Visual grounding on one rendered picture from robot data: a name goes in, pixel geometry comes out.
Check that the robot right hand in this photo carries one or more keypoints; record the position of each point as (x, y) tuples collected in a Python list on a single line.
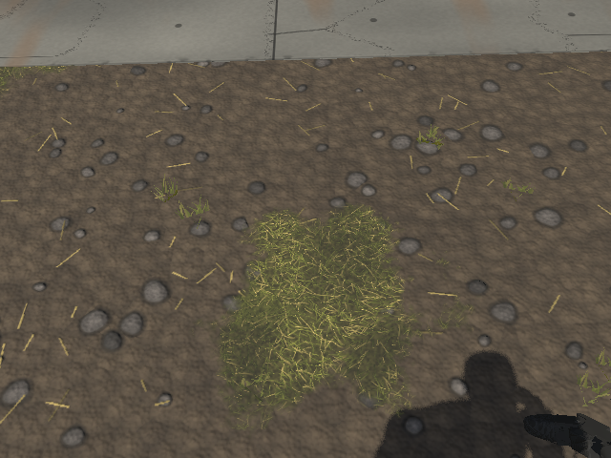
[(582, 433)]

